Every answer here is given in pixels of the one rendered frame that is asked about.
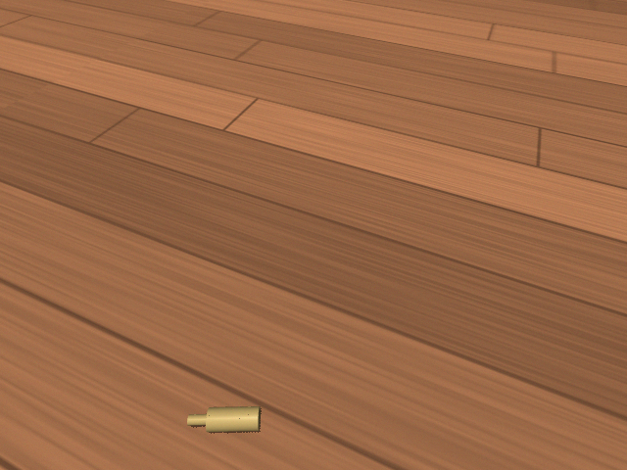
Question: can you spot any bottle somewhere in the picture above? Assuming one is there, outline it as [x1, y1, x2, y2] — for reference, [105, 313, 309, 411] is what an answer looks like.
[187, 406, 261, 432]

